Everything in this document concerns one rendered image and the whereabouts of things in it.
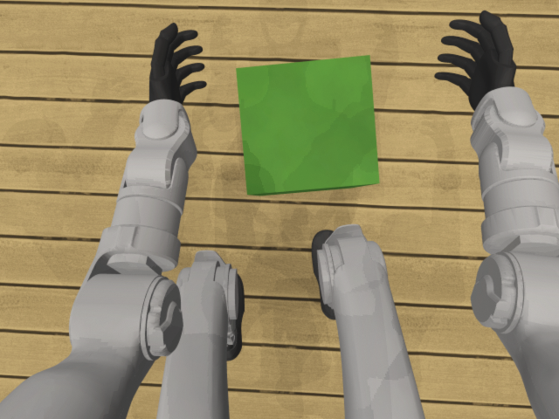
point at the robot left forearm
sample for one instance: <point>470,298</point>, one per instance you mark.
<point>142,238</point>

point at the robot right foot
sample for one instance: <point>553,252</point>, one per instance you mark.
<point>319,239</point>

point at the robot right forearm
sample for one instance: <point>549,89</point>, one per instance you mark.
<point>518,180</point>

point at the robot left upper arm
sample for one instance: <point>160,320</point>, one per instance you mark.
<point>121,324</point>

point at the left robot thigh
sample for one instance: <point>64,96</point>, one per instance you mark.
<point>194,383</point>

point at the left robot hand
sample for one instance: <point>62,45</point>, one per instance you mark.
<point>165,79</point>

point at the carton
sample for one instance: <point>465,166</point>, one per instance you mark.
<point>308,126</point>

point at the right robot hand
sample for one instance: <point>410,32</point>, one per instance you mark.
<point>493,66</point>

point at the robot right upper arm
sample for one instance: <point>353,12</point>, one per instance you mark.
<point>517,295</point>

